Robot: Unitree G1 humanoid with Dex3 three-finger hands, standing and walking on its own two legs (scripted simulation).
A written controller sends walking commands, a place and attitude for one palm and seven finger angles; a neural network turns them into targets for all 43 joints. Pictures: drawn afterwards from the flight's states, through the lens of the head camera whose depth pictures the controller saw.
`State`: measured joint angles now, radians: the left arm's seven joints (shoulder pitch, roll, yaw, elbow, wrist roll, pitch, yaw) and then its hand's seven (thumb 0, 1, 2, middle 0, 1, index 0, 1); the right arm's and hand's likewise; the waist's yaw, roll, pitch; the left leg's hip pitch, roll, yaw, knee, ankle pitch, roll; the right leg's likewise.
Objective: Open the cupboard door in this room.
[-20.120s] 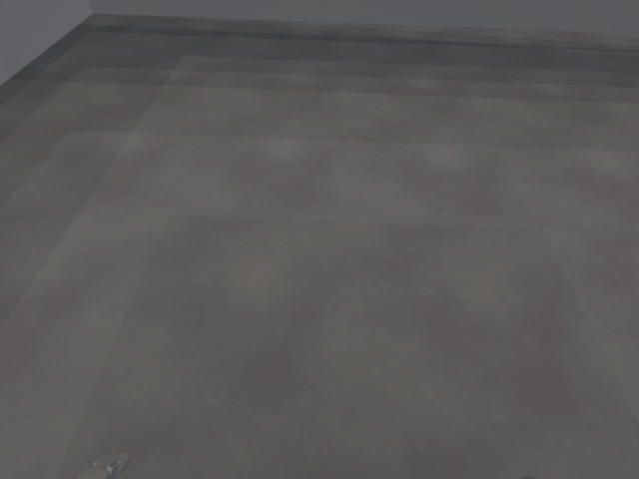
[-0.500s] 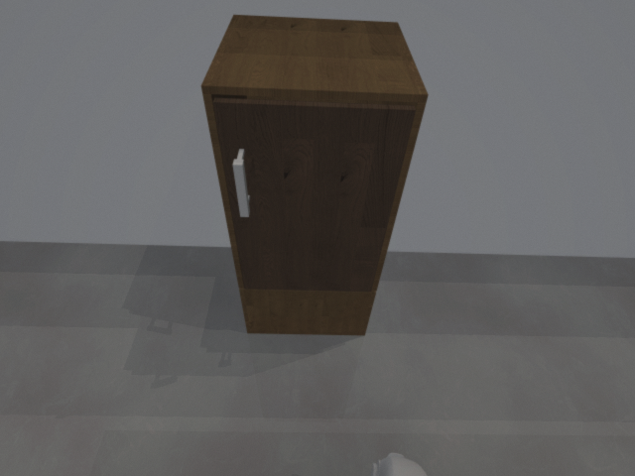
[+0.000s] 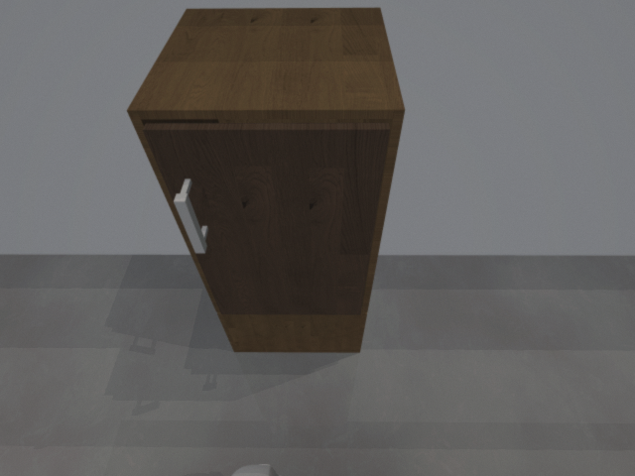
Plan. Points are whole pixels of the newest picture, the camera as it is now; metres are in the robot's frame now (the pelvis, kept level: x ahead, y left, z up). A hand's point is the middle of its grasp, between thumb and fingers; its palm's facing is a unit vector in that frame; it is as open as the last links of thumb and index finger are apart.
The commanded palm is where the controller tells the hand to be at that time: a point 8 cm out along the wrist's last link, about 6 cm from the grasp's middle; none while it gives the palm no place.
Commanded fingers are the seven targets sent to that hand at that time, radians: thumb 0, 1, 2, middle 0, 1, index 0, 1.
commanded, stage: come to a stop and stand still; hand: left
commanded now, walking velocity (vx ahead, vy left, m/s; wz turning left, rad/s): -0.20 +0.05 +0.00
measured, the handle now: (194, 217) +0.53 +0.27 -0.04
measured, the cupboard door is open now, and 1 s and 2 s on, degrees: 0 0 0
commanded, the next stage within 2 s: none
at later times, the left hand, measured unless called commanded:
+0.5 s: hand out of the picture +0.00 +0.18 -0.17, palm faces +0.02 -0.97 -0.25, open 7.4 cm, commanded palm none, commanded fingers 0.00 0.90 0.90 -0.20 -0.30 -0.20 -0.30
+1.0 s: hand out of the picture -0.02 +0.09 -0.18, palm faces +0.06 -0.99 -0.15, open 7.4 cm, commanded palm none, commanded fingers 0.00 0.90 0.90 -0.20 -0.30 -0.20 -0.30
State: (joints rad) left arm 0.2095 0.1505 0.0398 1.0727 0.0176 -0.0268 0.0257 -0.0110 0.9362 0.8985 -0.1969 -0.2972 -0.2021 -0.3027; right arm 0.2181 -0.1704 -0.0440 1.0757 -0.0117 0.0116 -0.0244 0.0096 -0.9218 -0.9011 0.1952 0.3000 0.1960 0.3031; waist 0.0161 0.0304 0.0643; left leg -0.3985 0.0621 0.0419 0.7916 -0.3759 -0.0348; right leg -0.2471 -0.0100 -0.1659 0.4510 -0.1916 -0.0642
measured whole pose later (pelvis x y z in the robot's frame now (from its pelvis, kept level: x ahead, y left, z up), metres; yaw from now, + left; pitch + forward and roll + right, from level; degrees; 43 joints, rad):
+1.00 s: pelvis +0.01 -0.06 +0.00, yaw +0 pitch -1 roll +0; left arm 0.31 0.09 0.01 1.14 0.00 -0.01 0.03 0.00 0.91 0.90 -0.20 -0.30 -0.20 -0.30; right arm 0.34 -0.11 -0.01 1.19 -0.01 0.01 -0.03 0.01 -0.91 -0.90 0.20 0.30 0.20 0.30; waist -0.01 0.01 0.07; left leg -0.24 0.11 0.02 0.44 -0.18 -0.09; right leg -0.07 0.03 -0.09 0.43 -0.35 -0.06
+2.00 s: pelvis +0.03 -0.02 +0.00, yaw +0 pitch -2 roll +1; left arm 0.31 0.15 0.01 1.13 0.00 0.00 0.04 0.00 0.91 0.90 -0.19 -0.30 -0.20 -0.30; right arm 0.26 -0.14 0.00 1.17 -0.01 0.00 -0.03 0.01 -0.91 -0.90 0.20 0.30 0.20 0.30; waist 0.01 -0.02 0.06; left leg -0.17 0.05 0.05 0.41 -0.20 -0.04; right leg 0.02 -0.03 -0.07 0.37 -0.35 0.00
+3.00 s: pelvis -0.06 +0.03 -0.01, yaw +0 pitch -2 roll -2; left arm 0.54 0.18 0.02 0.47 -0.07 0.09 0.07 0.01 0.90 0.90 -0.20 -0.30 -0.20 -0.31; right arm 0.36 -0.18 0.01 0.91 0.02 -0.09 -0.05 0.01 -0.91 -0.90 0.20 0.30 0.20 0.30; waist 0.01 -0.01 0.04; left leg -0.38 0.03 0.06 0.58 -0.15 0.03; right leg -0.21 -0.05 -0.05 0.58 -0.33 0.01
